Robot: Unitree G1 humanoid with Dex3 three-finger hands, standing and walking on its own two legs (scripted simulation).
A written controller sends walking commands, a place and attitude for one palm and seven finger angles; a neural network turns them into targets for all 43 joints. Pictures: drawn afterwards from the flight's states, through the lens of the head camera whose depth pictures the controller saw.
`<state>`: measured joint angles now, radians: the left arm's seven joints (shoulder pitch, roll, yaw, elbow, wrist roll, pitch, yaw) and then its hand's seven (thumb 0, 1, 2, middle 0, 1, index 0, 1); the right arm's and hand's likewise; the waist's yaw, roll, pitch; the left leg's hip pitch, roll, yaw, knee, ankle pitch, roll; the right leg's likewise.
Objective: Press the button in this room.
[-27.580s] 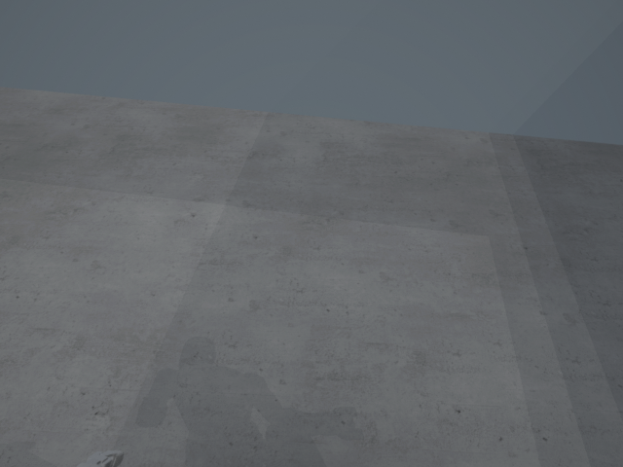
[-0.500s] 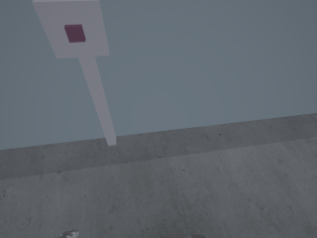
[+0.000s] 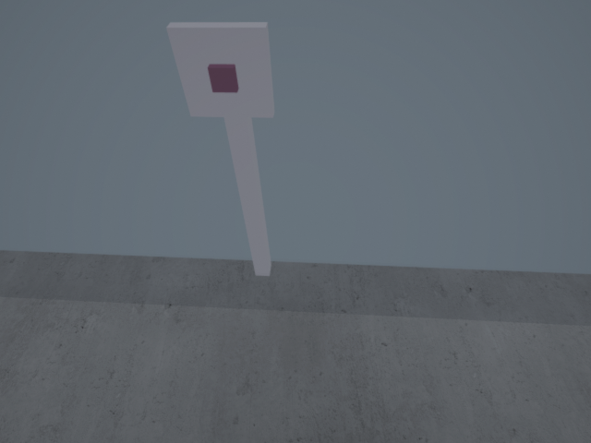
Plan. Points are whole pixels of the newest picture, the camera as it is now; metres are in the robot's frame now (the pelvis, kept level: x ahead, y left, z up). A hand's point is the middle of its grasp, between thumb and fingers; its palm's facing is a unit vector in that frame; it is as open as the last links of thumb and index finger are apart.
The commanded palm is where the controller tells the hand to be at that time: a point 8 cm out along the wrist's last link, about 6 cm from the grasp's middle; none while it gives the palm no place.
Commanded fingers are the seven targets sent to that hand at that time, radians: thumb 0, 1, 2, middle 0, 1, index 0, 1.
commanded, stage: take the last steps up to it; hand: left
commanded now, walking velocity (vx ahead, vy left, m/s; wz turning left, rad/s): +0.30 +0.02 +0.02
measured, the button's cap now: (223, 77) +0.83 +0.24 +0.09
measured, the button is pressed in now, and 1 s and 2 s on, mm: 0 0 0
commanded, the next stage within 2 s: come to a stop and stand still in 0.82 s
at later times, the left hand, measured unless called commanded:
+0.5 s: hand (149, 441) +0.15 +0.26 -0.19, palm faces +0.03 -0.99 -0.15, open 7.4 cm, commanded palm none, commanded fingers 0.00 0.90 0.90 -0.20 -0.30 -0.20 -0.30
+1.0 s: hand (204, 324) +0.36 +0.22 -0.18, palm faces -0.03 -0.97 -0.23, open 7.1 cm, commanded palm none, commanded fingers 0.00 0.90 0.90 -0.20 -0.30 -0.20 -0.30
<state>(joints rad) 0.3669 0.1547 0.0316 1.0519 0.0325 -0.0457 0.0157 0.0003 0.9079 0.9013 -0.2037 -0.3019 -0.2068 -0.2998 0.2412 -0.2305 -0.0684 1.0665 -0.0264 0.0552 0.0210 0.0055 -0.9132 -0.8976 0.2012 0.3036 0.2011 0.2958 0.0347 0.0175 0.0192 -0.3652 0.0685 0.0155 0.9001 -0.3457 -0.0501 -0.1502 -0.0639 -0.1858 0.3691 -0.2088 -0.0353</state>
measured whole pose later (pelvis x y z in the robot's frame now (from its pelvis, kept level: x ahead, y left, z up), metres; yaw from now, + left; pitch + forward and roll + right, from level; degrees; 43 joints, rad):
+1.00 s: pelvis +0.30 +0.04 -0.01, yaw -2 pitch +0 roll -1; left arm 0.21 0.18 0.04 1.08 0.02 -0.06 0.03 -0.02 0.94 0.90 -0.20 -0.30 -0.21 -0.30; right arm 0.23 -0.16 -0.04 1.05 -0.02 -0.01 -0.02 0.00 -0.91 -0.90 0.20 0.30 0.20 0.30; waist -0.03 0.02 0.07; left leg -0.52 0.12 0.04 0.98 -0.33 -0.04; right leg -0.22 0.02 -0.17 0.47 -0.24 -0.07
